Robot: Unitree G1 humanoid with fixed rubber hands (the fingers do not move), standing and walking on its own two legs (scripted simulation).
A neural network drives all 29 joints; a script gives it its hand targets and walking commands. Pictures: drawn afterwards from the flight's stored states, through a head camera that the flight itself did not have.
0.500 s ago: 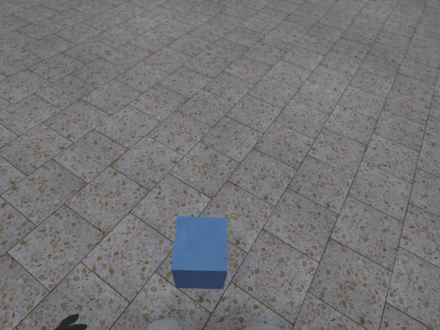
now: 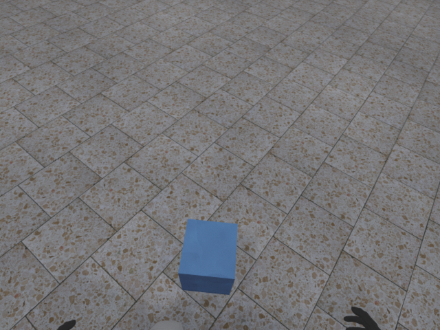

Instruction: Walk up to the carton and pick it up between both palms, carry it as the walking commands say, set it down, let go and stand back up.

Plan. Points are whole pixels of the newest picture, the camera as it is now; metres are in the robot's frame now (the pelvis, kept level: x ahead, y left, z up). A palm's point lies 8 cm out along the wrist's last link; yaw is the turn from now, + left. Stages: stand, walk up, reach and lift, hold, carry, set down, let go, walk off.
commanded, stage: walk up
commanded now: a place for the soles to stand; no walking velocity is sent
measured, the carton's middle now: (209, 258) +0.44 +0.01 -0.63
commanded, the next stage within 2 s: reach and lift in 0.44 s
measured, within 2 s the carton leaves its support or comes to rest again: neither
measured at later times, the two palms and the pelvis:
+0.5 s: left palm out of the picture +0.12 +0.29 -0.12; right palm out of the picture +0.10 -0.29 -0.11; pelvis +0.00 +0.00 -0.01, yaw -2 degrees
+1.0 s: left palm (93, 289) +0.22 +0.27 -0.17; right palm (314, 298) +0.20 -0.22 -0.17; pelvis -0.06 +0.02 -0.07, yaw -7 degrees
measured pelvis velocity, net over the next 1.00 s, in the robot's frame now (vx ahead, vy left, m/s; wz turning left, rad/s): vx -0.06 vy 0.02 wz -0.11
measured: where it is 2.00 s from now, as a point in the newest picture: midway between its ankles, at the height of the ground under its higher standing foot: outside the picture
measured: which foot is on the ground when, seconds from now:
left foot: down 0.00-1.00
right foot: down 0.00-1.00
